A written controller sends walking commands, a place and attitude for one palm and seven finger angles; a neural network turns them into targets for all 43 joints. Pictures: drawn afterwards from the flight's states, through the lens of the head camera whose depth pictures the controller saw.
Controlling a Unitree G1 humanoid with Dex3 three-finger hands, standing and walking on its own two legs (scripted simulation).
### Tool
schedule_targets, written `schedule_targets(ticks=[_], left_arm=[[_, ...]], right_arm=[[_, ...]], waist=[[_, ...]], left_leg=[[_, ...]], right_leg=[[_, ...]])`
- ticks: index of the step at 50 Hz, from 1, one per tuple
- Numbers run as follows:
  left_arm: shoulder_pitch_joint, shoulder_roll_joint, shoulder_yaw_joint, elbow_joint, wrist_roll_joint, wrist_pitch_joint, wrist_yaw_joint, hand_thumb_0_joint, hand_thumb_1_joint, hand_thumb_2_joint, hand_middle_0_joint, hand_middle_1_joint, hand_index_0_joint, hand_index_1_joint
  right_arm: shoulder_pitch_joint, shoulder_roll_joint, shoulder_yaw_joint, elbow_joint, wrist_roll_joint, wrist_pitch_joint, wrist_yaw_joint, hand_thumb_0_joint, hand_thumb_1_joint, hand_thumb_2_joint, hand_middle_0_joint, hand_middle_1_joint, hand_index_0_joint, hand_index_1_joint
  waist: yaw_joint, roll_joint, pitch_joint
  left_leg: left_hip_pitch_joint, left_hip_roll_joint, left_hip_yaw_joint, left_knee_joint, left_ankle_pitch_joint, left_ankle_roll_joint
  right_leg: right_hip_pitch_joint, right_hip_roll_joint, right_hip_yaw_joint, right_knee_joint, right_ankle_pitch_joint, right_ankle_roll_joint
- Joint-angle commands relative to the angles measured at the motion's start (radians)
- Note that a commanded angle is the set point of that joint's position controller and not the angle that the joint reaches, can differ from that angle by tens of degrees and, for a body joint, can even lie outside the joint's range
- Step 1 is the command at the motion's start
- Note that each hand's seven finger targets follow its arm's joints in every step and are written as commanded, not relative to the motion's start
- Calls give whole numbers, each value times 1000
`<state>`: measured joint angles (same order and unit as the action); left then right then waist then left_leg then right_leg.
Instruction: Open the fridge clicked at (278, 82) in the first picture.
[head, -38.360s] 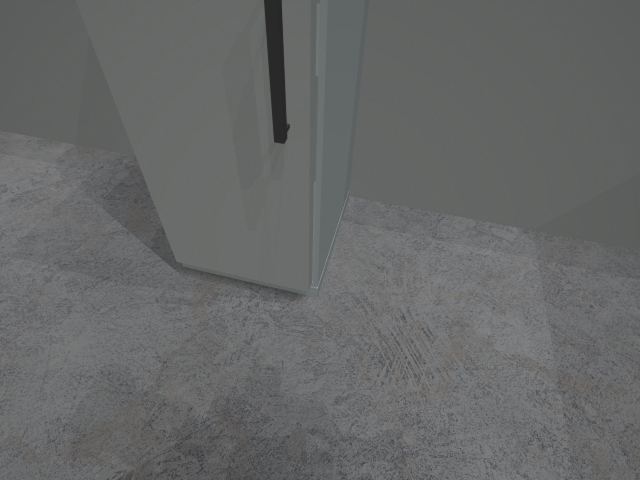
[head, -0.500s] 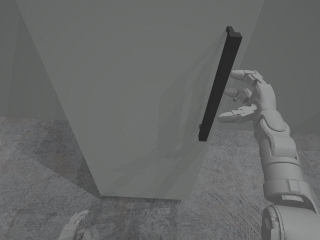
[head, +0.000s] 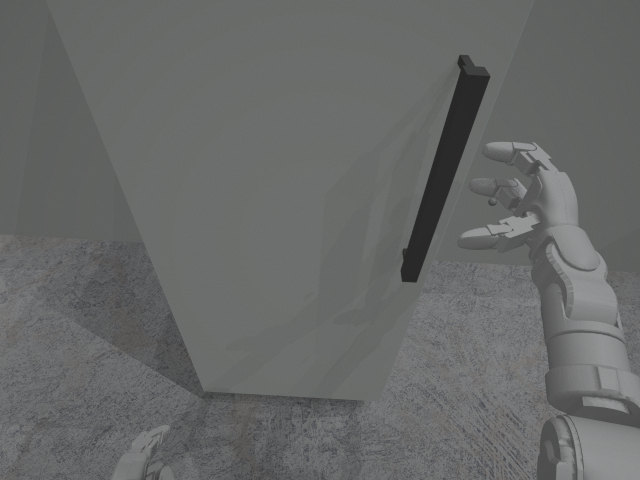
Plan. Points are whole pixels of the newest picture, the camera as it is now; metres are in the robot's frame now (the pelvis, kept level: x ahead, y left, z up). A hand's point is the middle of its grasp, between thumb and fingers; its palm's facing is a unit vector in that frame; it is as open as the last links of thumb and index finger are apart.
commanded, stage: move the hooked fingers beside the handle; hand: right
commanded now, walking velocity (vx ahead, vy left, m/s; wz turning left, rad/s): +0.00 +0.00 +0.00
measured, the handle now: (431, 187) +0.48 -0.12 +0.15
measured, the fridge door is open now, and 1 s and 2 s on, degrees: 0 0 0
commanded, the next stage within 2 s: feel for the door with the fingertips in 0.90 s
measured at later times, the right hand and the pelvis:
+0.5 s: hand (490, 193) +0.43 -0.17 +0.18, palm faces +0.00 +1.00 +0.00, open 14.0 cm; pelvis +0.01 -0.01 +0.00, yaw +1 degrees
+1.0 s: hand (495, 208) +0.41 -0.18 +0.17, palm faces +0.01 +1.00 +0.01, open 14.0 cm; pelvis +0.01 -0.01 +0.00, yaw +0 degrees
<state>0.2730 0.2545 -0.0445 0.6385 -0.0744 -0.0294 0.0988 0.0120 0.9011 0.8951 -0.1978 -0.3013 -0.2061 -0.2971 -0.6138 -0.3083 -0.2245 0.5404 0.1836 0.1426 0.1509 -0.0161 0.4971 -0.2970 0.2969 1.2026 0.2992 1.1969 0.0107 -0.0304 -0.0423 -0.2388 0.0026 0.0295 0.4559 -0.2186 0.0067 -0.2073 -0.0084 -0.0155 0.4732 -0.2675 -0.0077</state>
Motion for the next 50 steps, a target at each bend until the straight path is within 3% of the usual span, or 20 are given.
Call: schedule_targets(ticks=[1, 4, 6, 9, 10, 11, 12, 13, 14, 15, 16, 19, 22, 25, 28, 34, 37, 41, 44, 50], left_arm=[[-86, 120, 39, -136, 3, -55, 12, 0, 900, 900, -200, -300, -200, -300], [-81, 126, 41, -133, 4, -54, 11, 0, 900, 900, -200, -300, -200, -300], [-82, 122, 40, -139, 3, -57, 10, 0, 900, 900, -200, -300, -200, -300], [-78, 122, 40, -136, 3, -60, 9, 0, 900, 900, -200, -300, -200, -300], [-71, 125, 42, -131, 4, -61, 10, 0, 900, 900, -200, -300, -200, -300], [-72, 127, 40, -131, 4, -60, 10, 0, 900, 900, -200, -300, -200, -300], [-68, 129, 43, -133, 5, -58, 9, 0, 900, 900, -200, -300, -200, -300], [-75, 124, 41, -135, 5, -63, 9, 0, 900, 900, -200, -300, -200, -300], [-66, 123, 41, -127, 6, -64, 9, 0, 900, 900, -200, -300, -200, -300], [-64, 124, 41, -129, 7, -65, 8, 0, 900, 900, -200, -300, -200, -300], [-63, 122, 40, -129, 7, -65, 7, 0, 900, 900, -200, -300, -200, -300], [-55, 125, 43, -132, 9, -64, 5, 0, 900, 900, -200, -300, -200, -300], [-50, 127, 47, -137, 8, -61, -1, 0, 900, 900, -200, -300, -200, -300], [-55, 126, 47, -147, 5, -58, -4, 0, 900, 900, -200, -300, -200, -300], [-54, 130, 53, -150, 5, -55, -4, 0, 900, 900, -200, -300, -200, -300], [-71, 118, 51, -152, 7, -61, -3, 0, 900, 900, -200, -300, -200, -300], [-77, 120, 53, -149, 8, -59, -1, 0, 900, 900, -200, -300, -200, -300], [-90, 118, 47, -140, 4, -54, 0, 0, 900, 900, -200, -300, -200, -300], [-95, 121, 45, -149, 6, -41, -2, 0, 900, 900, -200, -300, -200, -300], [-108, 114, 39, -159, 10, -31, 7, 0, 900, 900, -200, -300, -200, -300]], right_arm=[[-505, -194, -38, -199, 17, -67, 18, 0, 500, -300, 300, 1200, 300, 1200], [-503, -223, -58, -172, 15, -64, 18, 0, 500, -300, 300, 1200, 300, 1200], [-494, -216, -59, -174, 20, -65, 20, 0, 500, -300, 300, 1200, 300, 1200], [-548, -173, -13, -166, 22, -76, 24, 0, 500, -300, 300, 1200, 300, 1200], [-547, -207, -44, -146, 21, -80, 22, 0, 500, -300, 300, 1200, 300, 1200], [-565, -222, -49, -156, 18, -86, 21, 0, 500, -300, 300, 1200, 300, 1200], [-551, -224, -50, -150, 16, -93, 17, 0, 500, -300, 300, 1200, 300, 1200], [-594, -207, -35, -175, 17, -100, 16, 0, 500, -300, 300, 1200, 300, 1200], [-590, -221, -49, -143, 14, -102, 12, 0, 500, -300, 300, 1200, 300, 1200], [-591, -227, -54, -154, 11, -109, 11, 0, 500, -300, 300, 1200, 300, 1200], [-587, -210, -43, -147, 13, -110, 12, 0, 500, -300, 300, 1200, 300, 1200], [-539, -246, -81, -145, 9, -118, 12, 0, 500, -300, 300, 1200, 300, 1200], [-487, -219, -66, -129, 12, -108, 20, 0, 500, -300, 300, 1200, 300, 1200], [-460, -204, -63, -168, 17, -91, 27, 0, 500, -300, 300, 1200, 300, 1200], [-439, -221, -85, -192, 23, -82, 26, 0, 500, -300, 300, 1200, 300, 1200], [-495, -203, -52, -344, 16, -96, 13, 0, 500, -300, 300, 1200, 300, 1200], [-440, -187, -46, -343, 20, -80, 16, 0, 500, -300, 300, 1200, 300, 1200], [-419, -134, -10, -284, 24, -21, 20, 0, 500, -300, 300, 1200, 300, 1200], [-368, -175, -57, -265, 22, 8, 9, 0, 500, -300, 300, 1200, 300, 1200], [-490, -190, -43, -316, 14, -27, -4, 0, 500, -300, 300, 1200, 300, 1200]], waist=[[13, 27, -237], [12, 33, -234], [6, 32, -245], [27, 28, -234], [22, 46, -232], [21, 19, -235], [17, 46, -247], [24, 4, -265], [23, 37, -256], [17, 4, -271], [20, 20, -271], [1, 10, -315], [1, 43, -298], [-6, 15, -291], [-6, 57, -278], [5, -32, -309], [-1, 7, -309], [7, 13, -239], [-11, 44, -240], [10, 42, -253]], left_leg=[[79, -8, -2, -55, 189, 23], [77, -5, -5, -60, 174, 21], [81, -6, -4, -52, 192, 23], [54, -6, -2, -52, 180, 20], [52, -7, -4, -54, 166, 20], [55, -6, -7, -53, 160, 22], [64, -8, -2, -51, 154, 22], [61, -5, -9, -48, 173, 22], [58, -7, -5, -47, 165, 22], [65, -6, -6, -42, 177, 25], [63, -8, -3, -39, 185, 24], [105, -6, -5, -27, 242, 27], [106, -9, 2, -25, 266, 25], [105, -9, 4, -20, 287, 27], [108, -11, 4, -23, 295, 25], [99, -12, 4, -20, 311, 28], [112, -14, 9, -20, 326, 28], [72, -11, 16, -29, 281, 27], [93, -8, 15, -31, 282, 27], [79, -6, 6, -35, 243, 25]], right_leg=[[44, 11, 10, -53, 176, -29], [34, 12, 9, -53, 164, -31], [35, 12, 11, -49, 179, -29], [41, 10, 13, -44, 170, -30], [32, 11, 16, -43, 157, -30], [29, 11, 15, -45, 155, -28], [31, 9, 18, -43, 159, -29], [48, 11, 14, -40, 171, -31], [38, 10, 21, -40, 165, -30], [43, 10, 18, -41, 179, -27], [46, 10, 19, -40, 186, -28], [49, 8, 13, -34, 236, -26], [44, 3, 9, -33, 260, -26], [47, 3, 6, -36, 278, -23], [45, 0, 6, -34, 284, -27], [106, -3, 11, -28, 336, -20], [111, -4, 9, -26, 351, -21], [82, -2, 14, -39, 299, -17], [60, 3, 13, -41, 293, -18], [73, 2, 16, -39, 260, -23]])
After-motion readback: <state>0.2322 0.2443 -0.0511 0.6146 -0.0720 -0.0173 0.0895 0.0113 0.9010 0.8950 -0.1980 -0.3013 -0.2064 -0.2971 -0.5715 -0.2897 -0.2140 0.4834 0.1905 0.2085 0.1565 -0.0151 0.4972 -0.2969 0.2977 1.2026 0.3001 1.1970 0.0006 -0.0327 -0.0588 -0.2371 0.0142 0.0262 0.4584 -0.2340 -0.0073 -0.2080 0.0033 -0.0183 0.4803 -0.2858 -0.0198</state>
